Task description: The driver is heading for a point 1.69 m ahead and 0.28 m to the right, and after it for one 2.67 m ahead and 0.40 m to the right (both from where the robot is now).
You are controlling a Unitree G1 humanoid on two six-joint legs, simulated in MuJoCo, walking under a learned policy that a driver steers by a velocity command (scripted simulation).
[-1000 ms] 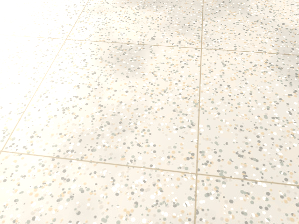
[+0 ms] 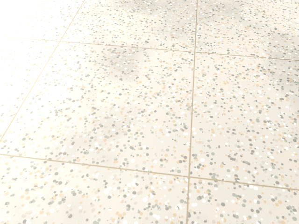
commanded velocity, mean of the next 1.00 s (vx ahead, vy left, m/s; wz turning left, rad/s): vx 0.24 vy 0.00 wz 0.00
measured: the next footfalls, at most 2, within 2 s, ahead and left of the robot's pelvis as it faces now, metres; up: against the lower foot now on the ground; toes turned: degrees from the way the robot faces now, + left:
left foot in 1.00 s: +0.43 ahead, +0.10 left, +0.00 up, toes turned +1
right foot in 1.54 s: +0.73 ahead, -0.14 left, +0.00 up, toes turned -4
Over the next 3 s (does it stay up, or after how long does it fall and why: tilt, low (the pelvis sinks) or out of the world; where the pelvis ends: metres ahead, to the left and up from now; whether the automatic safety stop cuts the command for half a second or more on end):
stays up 0.93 -0.02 0.00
